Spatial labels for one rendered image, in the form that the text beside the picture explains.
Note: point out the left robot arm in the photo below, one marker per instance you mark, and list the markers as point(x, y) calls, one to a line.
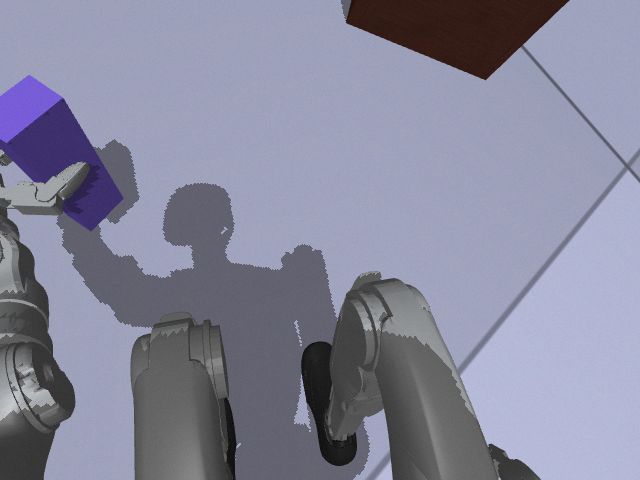
point(35, 395)

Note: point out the right robot foot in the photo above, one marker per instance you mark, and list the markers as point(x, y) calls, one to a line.
point(317, 385)

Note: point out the right robot hand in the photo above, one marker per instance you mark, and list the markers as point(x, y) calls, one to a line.
point(509, 469)

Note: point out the left robot hand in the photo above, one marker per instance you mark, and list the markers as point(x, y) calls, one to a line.
point(38, 198)

